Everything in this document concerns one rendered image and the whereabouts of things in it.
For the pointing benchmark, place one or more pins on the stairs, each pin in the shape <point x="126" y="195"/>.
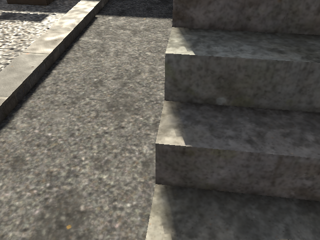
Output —
<point x="237" y="153"/>

